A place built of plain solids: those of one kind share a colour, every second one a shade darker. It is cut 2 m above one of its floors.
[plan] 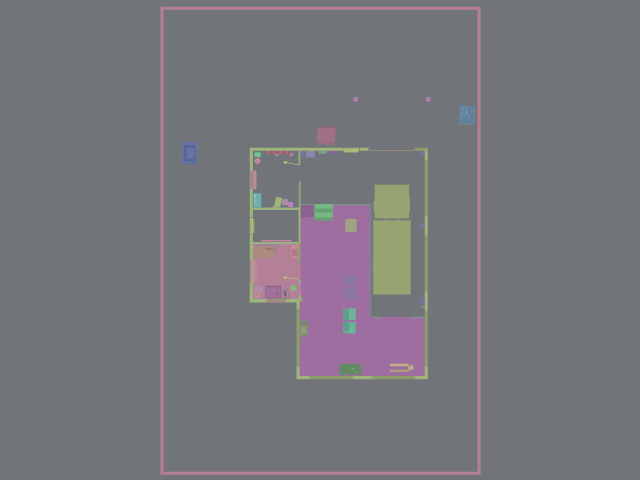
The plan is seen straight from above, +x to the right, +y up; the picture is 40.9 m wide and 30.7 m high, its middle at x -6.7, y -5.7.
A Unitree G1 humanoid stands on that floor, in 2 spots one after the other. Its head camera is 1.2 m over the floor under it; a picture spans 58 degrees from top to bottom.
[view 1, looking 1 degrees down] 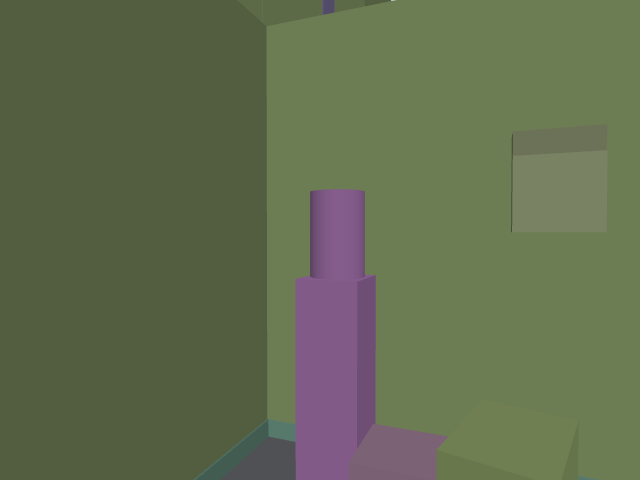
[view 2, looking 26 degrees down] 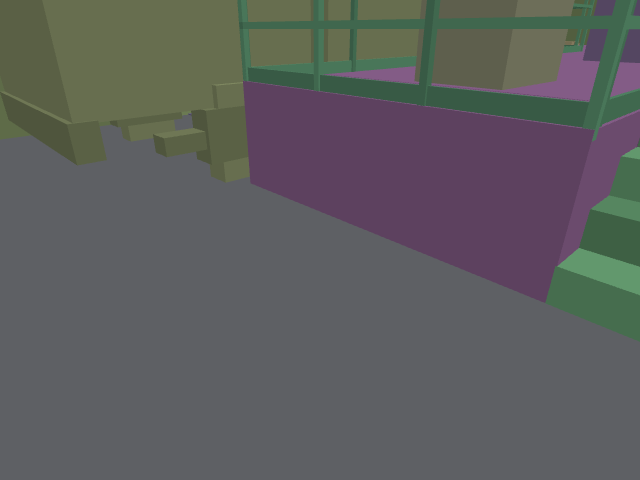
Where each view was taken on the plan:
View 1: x -9.30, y -1.40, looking -68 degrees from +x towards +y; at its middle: water_cooler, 2.05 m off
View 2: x -6.45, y -1.40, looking -43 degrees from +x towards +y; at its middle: ground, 2.74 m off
